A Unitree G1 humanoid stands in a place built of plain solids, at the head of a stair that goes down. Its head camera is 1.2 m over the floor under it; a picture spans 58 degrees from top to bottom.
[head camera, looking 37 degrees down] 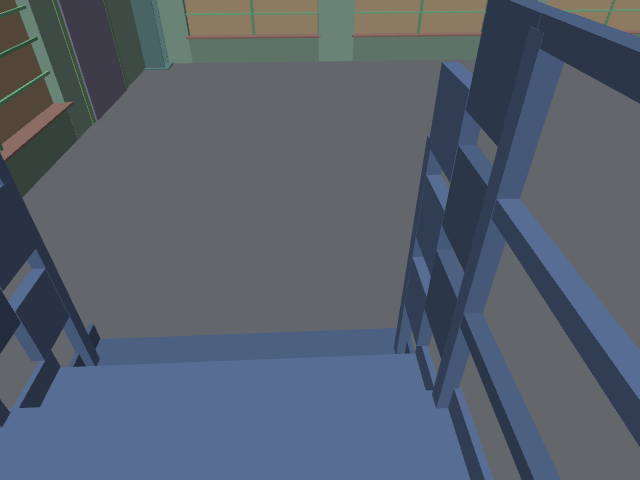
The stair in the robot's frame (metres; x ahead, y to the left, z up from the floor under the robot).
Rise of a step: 0.17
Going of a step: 0.28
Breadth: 1.40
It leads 3 degrees to the left of straight ahead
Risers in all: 3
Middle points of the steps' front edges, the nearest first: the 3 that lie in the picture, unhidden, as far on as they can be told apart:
0.77 0.29 0.00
1.05 0.30 -0.17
1.33 0.32 -0.34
